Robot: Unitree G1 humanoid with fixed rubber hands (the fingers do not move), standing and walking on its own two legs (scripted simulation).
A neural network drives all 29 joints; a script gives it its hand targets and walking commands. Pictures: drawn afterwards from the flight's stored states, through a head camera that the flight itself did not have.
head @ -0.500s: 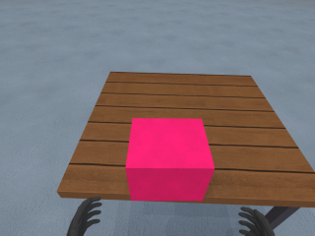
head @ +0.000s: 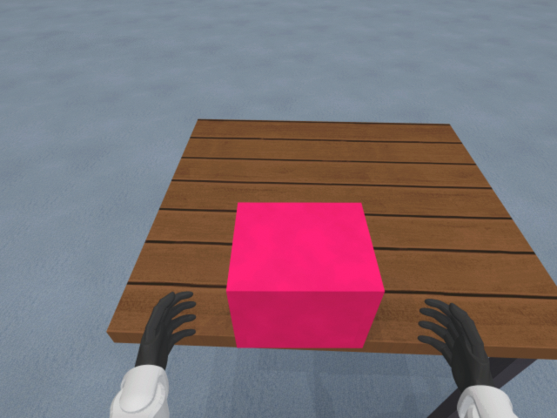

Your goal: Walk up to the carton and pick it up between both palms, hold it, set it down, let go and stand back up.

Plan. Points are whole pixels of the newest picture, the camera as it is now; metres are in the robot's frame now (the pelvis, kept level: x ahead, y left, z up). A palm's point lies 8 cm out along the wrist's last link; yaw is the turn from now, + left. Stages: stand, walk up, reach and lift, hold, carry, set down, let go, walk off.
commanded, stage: reach and lift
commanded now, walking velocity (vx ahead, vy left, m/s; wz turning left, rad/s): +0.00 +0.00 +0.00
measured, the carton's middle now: (299, 274) +0.38 +0.01 -0.01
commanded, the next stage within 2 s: none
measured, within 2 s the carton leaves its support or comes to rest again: neither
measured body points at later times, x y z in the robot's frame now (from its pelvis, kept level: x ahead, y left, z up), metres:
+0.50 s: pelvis +0.01 -0.01 +0.00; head +0.03 +0.00 +0.45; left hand +0.31 +0.21 +0.07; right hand +0.32 -0.21 +0.08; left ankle -0.06 +0.12 -0.74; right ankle +0.06 -0.15 -0.74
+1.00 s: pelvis +0.00 -0.01 +0.00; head +0.03 -0.01 +0.45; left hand +0.38 +0.21 +0.12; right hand +0.40 -0.21 +0.12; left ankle -0.06 +0.11 -0.74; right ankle +0.06 -0.15 -0.74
